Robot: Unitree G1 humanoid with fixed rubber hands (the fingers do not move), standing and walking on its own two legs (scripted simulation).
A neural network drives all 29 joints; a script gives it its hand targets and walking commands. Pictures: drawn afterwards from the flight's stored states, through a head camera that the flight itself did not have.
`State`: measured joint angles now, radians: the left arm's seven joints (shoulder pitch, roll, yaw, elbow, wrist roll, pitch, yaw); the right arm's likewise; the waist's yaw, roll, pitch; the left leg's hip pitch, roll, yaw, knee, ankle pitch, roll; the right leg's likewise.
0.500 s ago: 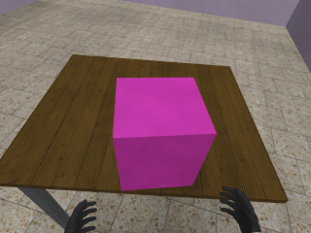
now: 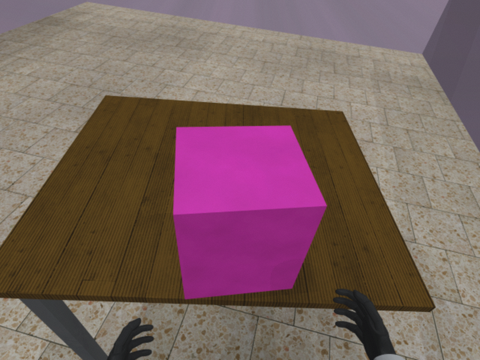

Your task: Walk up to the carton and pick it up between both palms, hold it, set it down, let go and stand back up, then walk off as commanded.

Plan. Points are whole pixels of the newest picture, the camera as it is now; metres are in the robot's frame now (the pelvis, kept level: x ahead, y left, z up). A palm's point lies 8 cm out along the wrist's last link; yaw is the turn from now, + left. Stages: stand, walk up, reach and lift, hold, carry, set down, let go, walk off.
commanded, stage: set down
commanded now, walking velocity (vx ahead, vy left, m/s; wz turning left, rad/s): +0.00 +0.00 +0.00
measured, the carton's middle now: (237, 212) +0.39 +0.03 +0.05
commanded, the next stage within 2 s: let go in 0.20 s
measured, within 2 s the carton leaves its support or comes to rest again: neither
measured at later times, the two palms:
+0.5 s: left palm out of the picture +0.15 +0.20 -0.08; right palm (375, 344) +0.20 -0.20 -0.02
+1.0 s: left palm out of the picture +0.10 +0.30 -0.10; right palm (376, 342) +0.20 -0.20 -0.01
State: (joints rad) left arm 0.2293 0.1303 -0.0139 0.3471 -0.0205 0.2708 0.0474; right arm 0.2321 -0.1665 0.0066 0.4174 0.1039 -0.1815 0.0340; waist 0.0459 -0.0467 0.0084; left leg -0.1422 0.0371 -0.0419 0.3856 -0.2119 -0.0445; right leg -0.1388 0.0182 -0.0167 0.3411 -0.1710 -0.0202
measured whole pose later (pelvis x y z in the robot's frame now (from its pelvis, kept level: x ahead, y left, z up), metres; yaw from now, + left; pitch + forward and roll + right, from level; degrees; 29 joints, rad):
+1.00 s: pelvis +0.00 +0.01 -0.01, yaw +0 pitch -4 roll -1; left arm 0.29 0.35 0.05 0.59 0.00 0.06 -0.02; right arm 0.24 -0.28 0.04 0.35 0.06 -0.15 0.06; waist 0.04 -0.04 0.04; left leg -0.18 0.02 -0.04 0.53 -0.29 -0.01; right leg -0.17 0.00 -0.01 0.49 -0.25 -0.02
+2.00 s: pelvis +0.01 +0.01 -0.01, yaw +0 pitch -3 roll -1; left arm 0.25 0.35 0.05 0.67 0.00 0.02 -0.04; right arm 0.28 -0.33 0.06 0.29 0.06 -0.16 0.06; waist 0.04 -0.01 0.04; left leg -0.18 0.02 -0.04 0.53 -0.30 -0.01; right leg -0.18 0.00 -0.01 0.49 -0.27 -0.02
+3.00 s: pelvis -0.14 +0.00 -0.04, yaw +3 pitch +0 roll +1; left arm 0.20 0.38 0.04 0.67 0.00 0.05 0.00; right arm 0.19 -0.46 -0.06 0.73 0.06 0.10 0.01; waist 0.04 0.06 0.18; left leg -0.32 -0.05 -0.10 0.79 -0.44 -0.01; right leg -0.51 -0.01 -0.02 0.69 -0.19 -0.06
